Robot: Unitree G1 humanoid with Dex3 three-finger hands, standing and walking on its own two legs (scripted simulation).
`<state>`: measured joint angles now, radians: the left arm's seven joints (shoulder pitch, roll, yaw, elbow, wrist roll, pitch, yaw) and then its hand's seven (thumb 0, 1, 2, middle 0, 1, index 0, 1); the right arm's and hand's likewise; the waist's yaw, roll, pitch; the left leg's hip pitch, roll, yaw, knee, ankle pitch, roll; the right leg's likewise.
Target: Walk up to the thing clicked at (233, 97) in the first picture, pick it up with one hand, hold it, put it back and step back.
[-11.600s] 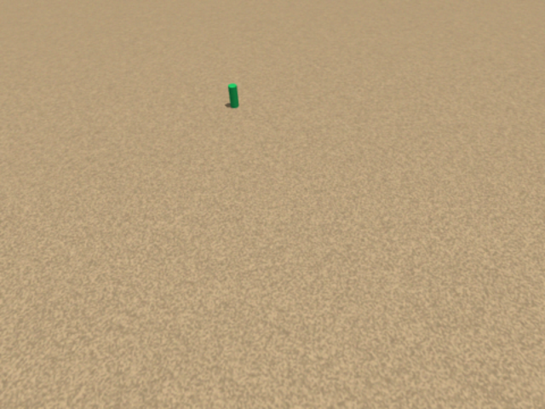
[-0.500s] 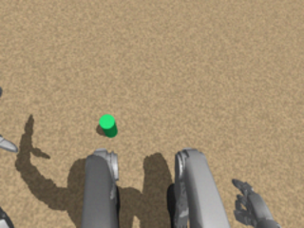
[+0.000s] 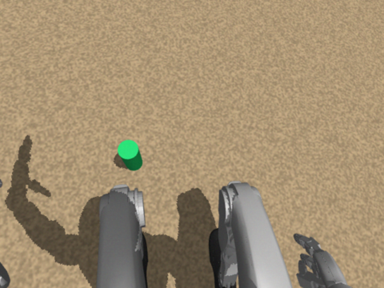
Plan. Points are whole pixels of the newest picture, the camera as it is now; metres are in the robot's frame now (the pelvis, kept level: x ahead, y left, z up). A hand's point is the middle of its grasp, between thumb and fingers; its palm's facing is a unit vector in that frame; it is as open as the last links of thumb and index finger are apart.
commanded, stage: go down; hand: left
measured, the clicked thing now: (131, 156) +0.45 +0.17 -0.32
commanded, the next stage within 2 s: approach in 0.06 s
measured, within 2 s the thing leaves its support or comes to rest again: neither
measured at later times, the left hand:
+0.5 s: hand (37, 141) +0.42 +0.33 -0.09, palm faces +0.00 -1.00 -0.01, open 17.7 cm
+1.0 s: hand (101, 155) +0.43 +0.24 -0.25, palm faces -0.05 -1.00 +0.04, open 17.3 cm
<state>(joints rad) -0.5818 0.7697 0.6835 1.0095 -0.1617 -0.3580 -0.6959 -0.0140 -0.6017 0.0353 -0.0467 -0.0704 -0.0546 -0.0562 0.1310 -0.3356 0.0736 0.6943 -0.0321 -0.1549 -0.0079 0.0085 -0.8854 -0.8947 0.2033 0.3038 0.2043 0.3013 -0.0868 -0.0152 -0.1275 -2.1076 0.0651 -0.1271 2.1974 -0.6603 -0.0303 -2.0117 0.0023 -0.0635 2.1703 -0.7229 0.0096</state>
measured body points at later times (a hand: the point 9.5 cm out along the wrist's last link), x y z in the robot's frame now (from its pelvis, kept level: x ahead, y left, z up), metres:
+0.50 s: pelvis -0.01 +0.00 -0.05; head +0.21 +0.08 +0.34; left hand +0.41 +0.38 -0.09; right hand +0.14 -0.27 -0.14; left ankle +0.09 +0.14 -0.36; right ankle +0.09 -0.12 -0.36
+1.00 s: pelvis -0.01 +0.01 -0.11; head +0.23 +0.13 +0.25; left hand +0.43 +0.30 -0.25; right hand +0.15 -0.26 -0.16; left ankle +0.09 +0.14 -0.36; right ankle +0.09 -0.12 -0.36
